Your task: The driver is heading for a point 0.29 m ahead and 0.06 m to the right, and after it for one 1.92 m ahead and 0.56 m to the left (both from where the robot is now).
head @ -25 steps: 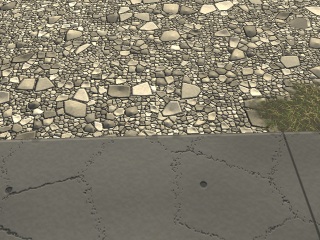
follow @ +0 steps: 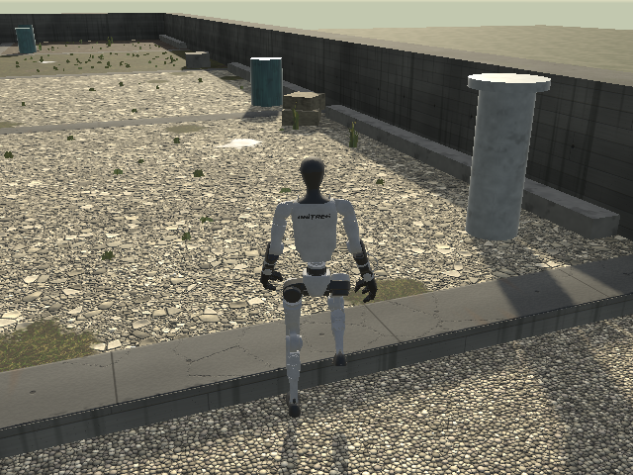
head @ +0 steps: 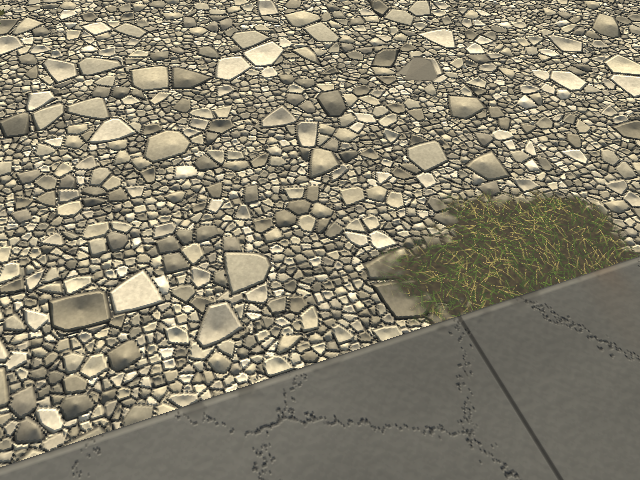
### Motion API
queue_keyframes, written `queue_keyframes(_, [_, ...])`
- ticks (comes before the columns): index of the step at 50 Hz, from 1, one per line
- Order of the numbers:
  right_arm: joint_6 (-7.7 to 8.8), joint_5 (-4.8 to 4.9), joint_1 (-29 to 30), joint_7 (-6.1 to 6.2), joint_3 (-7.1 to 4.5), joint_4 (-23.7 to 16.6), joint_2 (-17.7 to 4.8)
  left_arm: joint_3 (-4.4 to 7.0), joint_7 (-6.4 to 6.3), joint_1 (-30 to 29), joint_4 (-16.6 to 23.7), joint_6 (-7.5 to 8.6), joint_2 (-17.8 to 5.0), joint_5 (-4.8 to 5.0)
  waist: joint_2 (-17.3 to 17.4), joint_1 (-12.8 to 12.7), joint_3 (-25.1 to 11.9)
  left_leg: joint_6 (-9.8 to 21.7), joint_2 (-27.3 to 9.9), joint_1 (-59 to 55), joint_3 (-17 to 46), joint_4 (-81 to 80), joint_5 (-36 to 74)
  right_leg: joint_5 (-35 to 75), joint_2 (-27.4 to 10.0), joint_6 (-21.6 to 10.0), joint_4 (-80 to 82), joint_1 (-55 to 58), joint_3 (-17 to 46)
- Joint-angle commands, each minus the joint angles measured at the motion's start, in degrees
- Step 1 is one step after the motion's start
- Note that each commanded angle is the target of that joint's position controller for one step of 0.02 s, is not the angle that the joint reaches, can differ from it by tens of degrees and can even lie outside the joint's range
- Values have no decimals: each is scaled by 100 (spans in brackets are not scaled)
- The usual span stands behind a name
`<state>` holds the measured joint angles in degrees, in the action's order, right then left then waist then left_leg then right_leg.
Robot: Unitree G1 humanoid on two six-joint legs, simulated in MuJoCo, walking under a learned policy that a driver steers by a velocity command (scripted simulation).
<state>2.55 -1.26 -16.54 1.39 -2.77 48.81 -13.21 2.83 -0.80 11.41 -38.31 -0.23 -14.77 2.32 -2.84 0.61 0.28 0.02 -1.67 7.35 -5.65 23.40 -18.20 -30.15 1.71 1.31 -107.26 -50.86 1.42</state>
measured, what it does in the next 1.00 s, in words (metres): climbs: right foot 0.15 m higher, then left foot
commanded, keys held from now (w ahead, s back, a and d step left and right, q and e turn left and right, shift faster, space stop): w+e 0.10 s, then e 0.10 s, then q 0.80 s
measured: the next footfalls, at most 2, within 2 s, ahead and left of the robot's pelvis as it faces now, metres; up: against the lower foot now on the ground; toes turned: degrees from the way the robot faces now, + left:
right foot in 0.22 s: +0.30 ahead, -0.12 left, +0.15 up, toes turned -10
left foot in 0.76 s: +0.36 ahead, +0.13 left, +0.15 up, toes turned +7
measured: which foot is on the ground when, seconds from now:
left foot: down 0.00-0.22, up 0.24-0.74, down 0.76-1.00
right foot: up 0.00-0.20, down 0.22-0.78, up 0.80-1.00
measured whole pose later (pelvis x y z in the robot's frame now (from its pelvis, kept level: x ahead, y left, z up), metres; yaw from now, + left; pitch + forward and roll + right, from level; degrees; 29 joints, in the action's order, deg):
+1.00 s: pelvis +0.30 +0.03 +0.15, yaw +12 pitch +4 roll -2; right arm -1.0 -0.3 -12.6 1.4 -3.1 32.7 -15.6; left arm 3.2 -2.2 4.9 -41.3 0.2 -16.2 -0.2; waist -1.1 1.1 1.7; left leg 3.1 3.0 20.6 4.1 27.0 -9.8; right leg -23.7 0.4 4.9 -61.7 -33.0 2.7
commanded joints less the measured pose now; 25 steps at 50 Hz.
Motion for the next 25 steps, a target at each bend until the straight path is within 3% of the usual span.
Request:
queue_keyframes(1, [6, 25, -378, 59, 37, 61, -191, -378, 78, -728, 1132, 58, 649, -35, 960, -97, 785, 819, -1478, 113, 619, -1380, 1367, 320, -322, -140, -1088, -2130, 124])
queue_keyframes(3, [1, -12, -568, 120, 36, 201, -308, -472, 75, -988, 1399, 83, 720, -109, 898, -148, 734, 718, -1463, -192, 381, -1333, 1952, 456, -319, -136, -1358, -2728, 89])
queue_keyframes(4, [-46, 34, -548, 166, 19, 212, -392, -559, 128, -1277, 1643, 105, 713, -147, 747, -226, 713, 610, -1189, -37, 115, -1362, 1809, 571, -456, -71, -427, -2670, -182])
queue_keyframes(5, [-88, 89, -628, 232, 37, 264, -438, -584, 220, -1615, 1942, 172, 618, -154, 765, -270, 701, 591, -1024, 314, -26, -1453, 2150, 758, -638, -20, 458, -2286, -344])
queue_keyframes(6, [-137, 60, -536, 308, -30, 132, -711, -602, 336, -1673, 1954, 190, 432, -207, 533, -222, 417, 743, -897, 1023, -289, -1840, 2737, 1138, -571, 36, 1913, -757, -1030])
queue_keyframes(7, [-151, 142, -694, 372, -113, 105, -1133, -614, 369, -2050, 2186, 228, 546, -145, 722, -196, -15, 848, -1134, 1321, -176, -2260, 4387, 1043, -438, -109, 3064, 905, -1277])
queue_keyframes(8, [-90, 140, -974, 377, -100, 178, -1238, -434, 326, -1981, 1960, 167, 225, -104, 664, -131, -615, 894, -1171, 763, -271, -1743, 7526, 991, 169, -273, 3048, 1873, -1869])
queue_keyframes(9, [-60, 147, -836, 345, -228, 110, -1931, -258, 345, -1314, 1896, 169, -25, -141, 1540, -648, -1265, 931, -1507, -360, -358, -741, 10995, 508, 344, -501, 3263, 2106, -1752])
queue_keyframes(10, [-85, 194, -426, 308, -339, -42, -2261, -69, 373, -124, 1662, 157, -529, -151, 1955, -1222, -1889, 875, -1643, -1254, -273, 472, 12338, 643, 479, -815, 4142, 2573, -1277])
queue_keyframes(11, [-46, 304, -325, 239, -311, -174, -2021, 89, 373, 598, 1458, 140, -954, -156, 1733, -1584, -2293, 611, -1510, -986, -65, 1877, 11734, 1373, 355, -1185, 5367, 3675, -199])
queue_keyframes(12, [160, 73, -732, 54, -49, -520, -1057, 242, 310, 885, 1221, 187, -1652, -169, -957, -1099, -3114, 143, -173, 1488, 239, 4832, 3696, 3153, -1380, -2366, 6803, 5997, 3569])
queue_keyframes(13, [422, -10, -1027, -286, -112, 34, -1135, 144, 88, 1317, 987, 91, -1346, -498, -1254, -1149, -4300, 194, 753, 2166, 1637, 7513, -132, 3829, -2246, -2853, 8188, 6475, 5941])
queue_keyframes(14, [471, 268, -816, -454, -260, -19, -1110, -16, 118, 1159, 677, 168, -860, -476, -423, -993, -3419, 250, 701, 2816, 2209, 8471, -322, 3560, -2359, -2497, 8287, 5523, 5187])
queue_keyframes(15, [353, 327, -75, -363, -89, -437, -672, -86, 220, 696, 509, 229, -670, -298, 198, -742, -1978, 274, 552, 3081, 1810, 8746, -370, 3328, -2221, -2049, 8219, 4162, 4127])
queue_keyframes(16, [229, 302, 152, -208, 28, -645, -350, -124, 267, 323, 258, 334, -394, -187, 707, -340, -670, 341, 350, 3503, 1543, 8540, -424, 2827, -1899, -1636, 8078, 3050, 3027])
queue_keyframes(17, [74, 300, 34, -78, 66, -676, -280, -158, 300, 12, 61, 407, -87, -267, 324, -89, -282, 219, 143, 3294, 1472, 8677, -34, 2587, -1660, -1534, 8041, 2456, 2515])
queue_keyframes(18, [42, 324, -80, -28, 111, -894, -227, -173, 337, -19, -89, 472, 44, -267, 148, 116, -35, 249, 117, 3224, 1591, 8188, 47, 2699, -1270, -1412, 7940, 2371, 1811])
queue_keyframes(19, [9, 308, -138, -48, 169, -976, -176, -203, 316, 71, -226, 535, 241, -298, 145, 195, -95, 325, 203, 3324, 1679, 7925, 62, 2824, -1161, -1410, 7967, 2699, 1423])
queue_keyframes(20, [24, 266, -124, -103, 220, -1064, -179, -203, 251, -10, -233, 605, 334, -255, 165, 249, -30, 265, 238, 3295, 1746, 7327, 59, 3683, -1284, -1505, 8352, 2723, 1302])
queue_keyframes(21, [-12, 232, -246, -80, 159, -1063, -408, -153, 202, -147, -203, 669, 133, -230, 211, 385, -83, 163, 145, 3254, 1679, 6285, -47, 4167, -1252, -1543, 8587, 3043, 913])
queue_keyframes(23, [-59, 203, -75, -58, 119, -1101, -521, -168, 89, -201, -160, 716, 156, -322, 332, 330, -320, -46, 31, 2809, 1460, 4990, 95, 5139, -1329, -1499, 8912, 3299, 354])
queue_keyframes(25, [-130, 144, 146, -59, 118, -1246, -479, -38, -5, -141, -212, 683, -271, -386, 111, 245, -494, -249, -103, 2637, 1129, 3998, 449, 5797, -1354, -1545, 9064, 3579, -69])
